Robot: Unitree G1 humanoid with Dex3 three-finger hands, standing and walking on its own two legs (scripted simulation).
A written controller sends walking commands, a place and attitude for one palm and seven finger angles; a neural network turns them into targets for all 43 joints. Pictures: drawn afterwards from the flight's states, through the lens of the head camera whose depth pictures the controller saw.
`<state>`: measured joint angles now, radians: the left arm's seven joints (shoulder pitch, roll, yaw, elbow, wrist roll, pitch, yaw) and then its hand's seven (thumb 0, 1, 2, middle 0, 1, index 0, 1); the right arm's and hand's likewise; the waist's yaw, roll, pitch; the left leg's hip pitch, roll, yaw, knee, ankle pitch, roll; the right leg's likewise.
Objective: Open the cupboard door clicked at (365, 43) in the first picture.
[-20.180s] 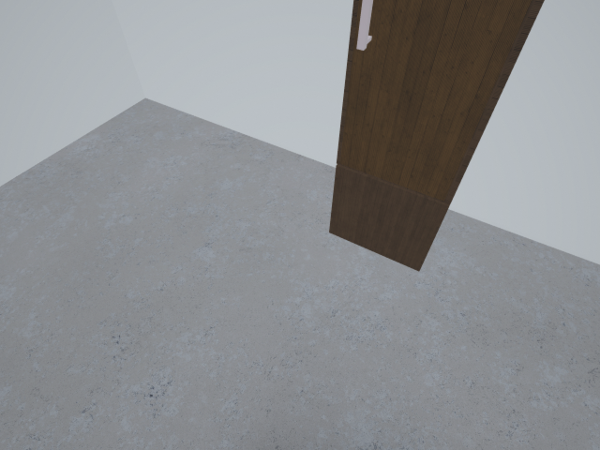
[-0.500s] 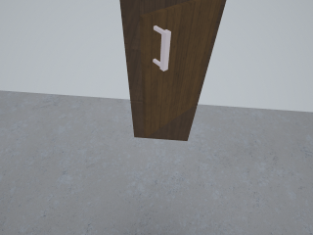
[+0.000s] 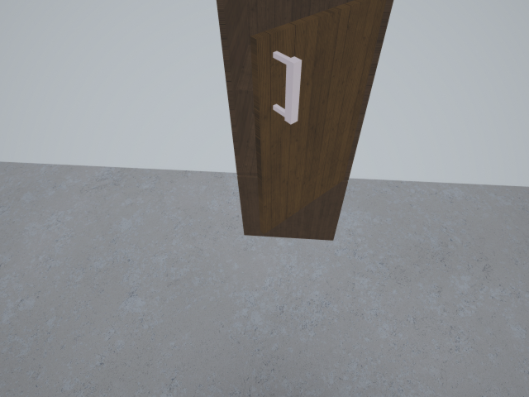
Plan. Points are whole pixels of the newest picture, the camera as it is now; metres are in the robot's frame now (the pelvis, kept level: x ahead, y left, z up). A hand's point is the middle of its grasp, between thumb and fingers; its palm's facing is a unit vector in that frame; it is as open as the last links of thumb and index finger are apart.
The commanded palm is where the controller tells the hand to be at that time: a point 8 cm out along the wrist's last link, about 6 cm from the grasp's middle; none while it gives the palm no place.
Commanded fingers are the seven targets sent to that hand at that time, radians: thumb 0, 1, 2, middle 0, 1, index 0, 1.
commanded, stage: let the arm hang, fingers relaxed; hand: left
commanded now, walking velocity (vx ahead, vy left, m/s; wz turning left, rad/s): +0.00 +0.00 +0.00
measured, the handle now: (285, 88) +0.64 +0.00 +0.15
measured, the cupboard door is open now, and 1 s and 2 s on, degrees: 44 44 44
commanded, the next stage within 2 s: look to check the result in 0.32 s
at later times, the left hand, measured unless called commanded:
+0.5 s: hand out of the picture -0.01 +0.16 -0.17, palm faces +0.05 -0.98 -0.20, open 7.3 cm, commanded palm none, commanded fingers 0.00 0.90 0.90 -0.20 -0.30 -0.20 -0.30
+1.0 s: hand out of the picture +0.02 +0.14 -0.17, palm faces +0.04 -0.98 -0.20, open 7.3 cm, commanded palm none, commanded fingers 0.00 0.90 0.90 -0.20 -0.30 -0.20 -0.30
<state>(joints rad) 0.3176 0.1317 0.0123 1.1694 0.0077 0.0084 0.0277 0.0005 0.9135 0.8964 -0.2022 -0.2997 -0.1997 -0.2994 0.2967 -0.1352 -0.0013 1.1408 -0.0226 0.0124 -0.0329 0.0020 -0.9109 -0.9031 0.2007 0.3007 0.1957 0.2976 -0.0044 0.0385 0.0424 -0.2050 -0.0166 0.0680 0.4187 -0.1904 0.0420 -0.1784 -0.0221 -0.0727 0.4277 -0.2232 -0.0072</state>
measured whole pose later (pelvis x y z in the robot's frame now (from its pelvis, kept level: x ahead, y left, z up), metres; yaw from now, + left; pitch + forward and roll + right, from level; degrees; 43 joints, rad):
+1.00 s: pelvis +0.02 -0.03 +0.00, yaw +0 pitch -1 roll +0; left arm 0.26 0.13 0.02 1.15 0.00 -0.01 0.03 0.00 0.91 0.90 -0.20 -0.30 -0.20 -0.30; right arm 0.25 -0.15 -0.01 1.15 -0.02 0.00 -0.04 0.00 -0.91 -0.90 0.20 0.30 0.19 0.30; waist -0.01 0.03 0.04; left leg -0.16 0.01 0.05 0.39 -0.20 0.00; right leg -0.14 0.01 -0.09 0.39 -0.24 -0.04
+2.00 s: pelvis +0.03 -0.04 -0.01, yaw -28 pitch +2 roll -1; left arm 0.21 0.21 0.09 0.94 0.02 0.06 0.00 0.00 0.90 0.90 -0.21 -0.30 -0.20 -0.30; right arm 0.09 -0.22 -0.05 0.86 -0.01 0.01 -0.04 0.00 -0.91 -0.90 0.20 0.30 0.20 0.30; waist 0.02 0.00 0.09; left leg -0.30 0.04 -0.01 0.54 -0.28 -0.02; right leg -0.33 0.11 0.16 0.57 -0.28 -0.01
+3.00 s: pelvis +0.04 -0.13 -0.02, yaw -66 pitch +1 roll +0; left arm 0.15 0.22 0.08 0.91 0.02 0.00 -0.05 0.00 0.91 0.90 -0.20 -0.30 -0.20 -0.30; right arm 0.34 -0.23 -0.05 0.96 -0.03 0.02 0.00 0.00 -0.91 -0.90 0.20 0.30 0.20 0.30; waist -0.02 0.04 0.07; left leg -0.29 0.17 0.14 0.82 -0.51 -0.06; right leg -0.34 -0.02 -0.08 0.62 -0.30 -0.03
